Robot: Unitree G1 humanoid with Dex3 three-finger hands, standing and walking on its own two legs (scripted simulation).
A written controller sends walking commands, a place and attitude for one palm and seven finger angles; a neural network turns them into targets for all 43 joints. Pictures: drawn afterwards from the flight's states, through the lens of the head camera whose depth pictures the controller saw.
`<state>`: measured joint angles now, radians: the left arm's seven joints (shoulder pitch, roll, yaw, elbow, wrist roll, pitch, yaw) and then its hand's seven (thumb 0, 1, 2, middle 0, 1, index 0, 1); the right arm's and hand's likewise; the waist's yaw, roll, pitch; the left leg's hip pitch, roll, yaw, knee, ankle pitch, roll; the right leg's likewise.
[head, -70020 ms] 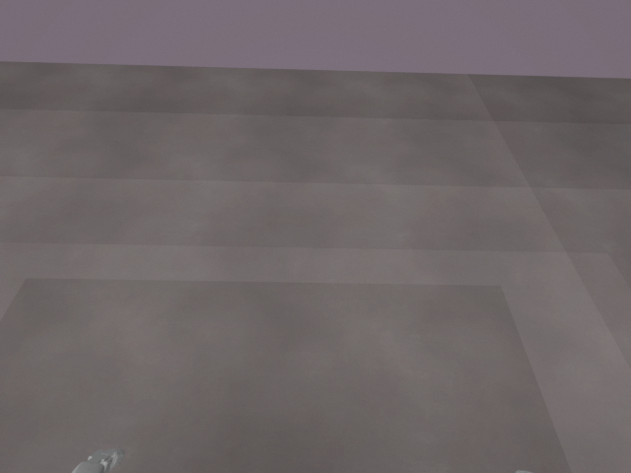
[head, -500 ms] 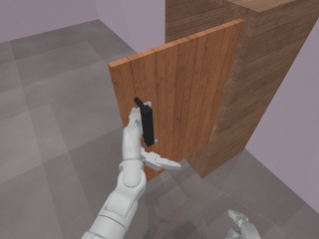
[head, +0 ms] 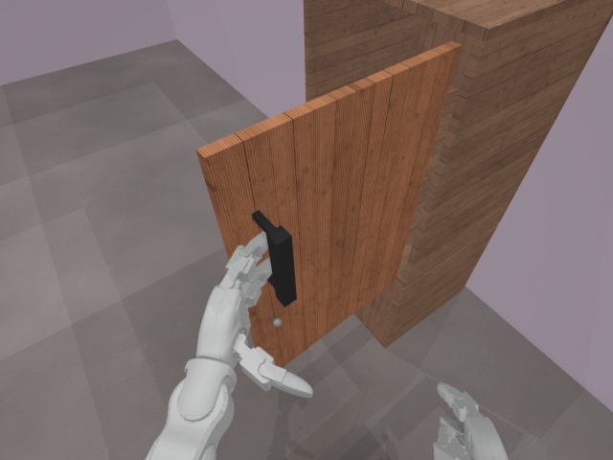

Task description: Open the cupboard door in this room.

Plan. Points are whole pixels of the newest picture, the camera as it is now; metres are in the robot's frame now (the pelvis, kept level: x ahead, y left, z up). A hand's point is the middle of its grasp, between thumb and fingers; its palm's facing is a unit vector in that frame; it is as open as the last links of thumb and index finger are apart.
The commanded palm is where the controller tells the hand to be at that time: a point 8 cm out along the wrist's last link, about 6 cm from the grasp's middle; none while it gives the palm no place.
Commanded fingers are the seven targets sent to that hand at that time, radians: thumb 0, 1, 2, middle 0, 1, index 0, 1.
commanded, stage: slide the hand sideways off the handle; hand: left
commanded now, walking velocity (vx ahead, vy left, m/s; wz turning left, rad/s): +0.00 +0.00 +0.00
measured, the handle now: (274, 259) +0.35 +0.07 +0.09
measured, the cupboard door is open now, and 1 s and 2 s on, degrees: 93 93 93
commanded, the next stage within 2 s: draw the hand back to the body in 0.60 s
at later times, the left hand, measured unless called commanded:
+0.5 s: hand (227, 359) +0.22 +0.11 +0.08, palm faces -0.06 -1.00 -0.03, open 16.3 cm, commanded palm +0.19 +0.16 +0.09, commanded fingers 0.00 -0.50 0.30 -0.15 -0.30 -0.15 -0.30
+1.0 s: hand (179, 366) +0.20 +0.15 +0.10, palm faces -0.05 -1.00 -0.06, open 16.3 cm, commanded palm +0.17 +0.20 +0.12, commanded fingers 0.00 -0.50 0.30 -0.15 -0.30 -0.15 -0.30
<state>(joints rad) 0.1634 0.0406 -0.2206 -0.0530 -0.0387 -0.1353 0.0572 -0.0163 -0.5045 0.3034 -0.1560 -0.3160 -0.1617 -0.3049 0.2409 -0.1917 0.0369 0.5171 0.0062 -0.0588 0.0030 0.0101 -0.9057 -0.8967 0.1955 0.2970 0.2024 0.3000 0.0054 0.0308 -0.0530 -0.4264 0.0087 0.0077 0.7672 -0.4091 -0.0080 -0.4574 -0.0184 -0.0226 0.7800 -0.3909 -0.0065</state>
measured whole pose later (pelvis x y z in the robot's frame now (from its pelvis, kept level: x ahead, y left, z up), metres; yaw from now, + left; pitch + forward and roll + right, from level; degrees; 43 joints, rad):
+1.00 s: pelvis +0.00 +0.00 -0.01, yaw +1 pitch +4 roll -1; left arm 0.47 0.20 0.03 -0.36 -0.21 -0.12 -0.17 -0.02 -0.50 0.30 -0.15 -0.30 -0.15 -0.30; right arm 0.27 -0.22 0.05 0.50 0.04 -0.19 -0.06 0.01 -0.90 -0.90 0.20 0.30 0.20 0.30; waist 0.02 0.06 -0.08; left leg -0.47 0.01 -0.03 0.86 -0.45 -0.01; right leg -0.47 -0.02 -0.05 0.83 -0.42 0.00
